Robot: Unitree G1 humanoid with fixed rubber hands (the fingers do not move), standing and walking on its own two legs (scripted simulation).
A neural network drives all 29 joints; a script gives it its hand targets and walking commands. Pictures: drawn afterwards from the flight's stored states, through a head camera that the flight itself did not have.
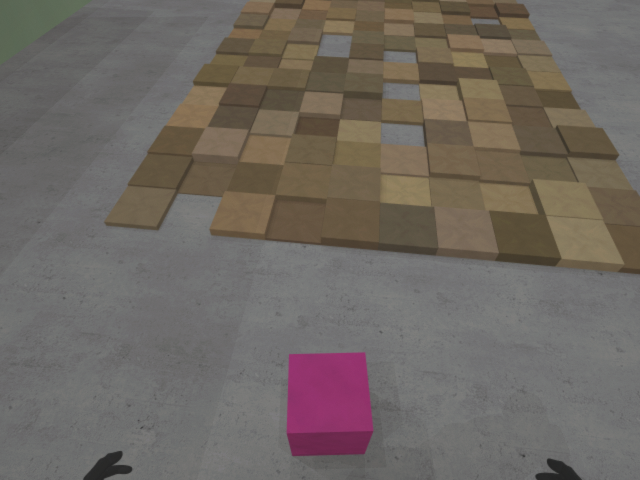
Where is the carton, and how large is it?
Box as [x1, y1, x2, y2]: [287, 352, 372, 455]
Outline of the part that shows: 364,352 289,354 287,436 292,455 364,453 372,432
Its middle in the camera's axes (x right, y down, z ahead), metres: +0.02 +0.47 +1.09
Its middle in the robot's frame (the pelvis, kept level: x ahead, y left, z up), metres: +0.40 +0.00 -0.66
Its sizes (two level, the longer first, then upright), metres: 0.210 0.200 0.250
